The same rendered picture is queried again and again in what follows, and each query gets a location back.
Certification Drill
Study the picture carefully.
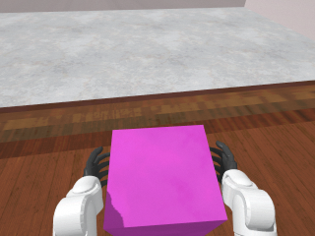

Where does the right robot forearm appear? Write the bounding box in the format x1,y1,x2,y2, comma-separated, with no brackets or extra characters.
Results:
220,169,278,236

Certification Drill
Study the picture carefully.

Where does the left robot hand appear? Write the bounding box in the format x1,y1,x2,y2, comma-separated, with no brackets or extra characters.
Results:
83,147,110,187

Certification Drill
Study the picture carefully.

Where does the carton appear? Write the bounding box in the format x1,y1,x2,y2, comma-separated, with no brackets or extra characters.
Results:
103,125,227,236

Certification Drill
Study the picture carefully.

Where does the right robot hand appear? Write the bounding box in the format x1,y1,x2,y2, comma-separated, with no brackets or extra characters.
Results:
209,141,237,184

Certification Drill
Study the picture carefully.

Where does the left robot forearm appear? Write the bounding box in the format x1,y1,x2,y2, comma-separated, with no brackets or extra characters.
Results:
52,175,103,236

